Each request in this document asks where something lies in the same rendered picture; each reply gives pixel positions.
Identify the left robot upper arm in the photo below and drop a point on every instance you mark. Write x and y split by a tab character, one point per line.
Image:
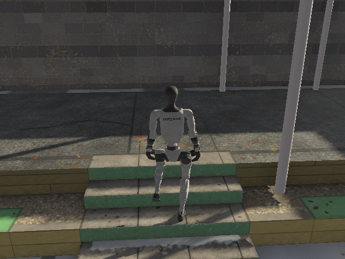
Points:
155	114

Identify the right robot forearm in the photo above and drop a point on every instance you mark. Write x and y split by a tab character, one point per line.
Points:
195	143

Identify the robot left hand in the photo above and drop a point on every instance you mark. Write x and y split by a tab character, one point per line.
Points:
149	156

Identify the robot right hand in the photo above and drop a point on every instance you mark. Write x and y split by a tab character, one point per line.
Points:
193	153

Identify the humanoid robot torso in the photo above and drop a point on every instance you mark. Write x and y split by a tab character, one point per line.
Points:
172	129

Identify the left robot forearm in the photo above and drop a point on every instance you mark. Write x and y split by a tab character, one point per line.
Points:
150	143

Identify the left robot thigh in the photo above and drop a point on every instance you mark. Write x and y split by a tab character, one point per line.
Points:
160	157

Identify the right robot upper arm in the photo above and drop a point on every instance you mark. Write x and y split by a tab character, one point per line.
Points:
191	122

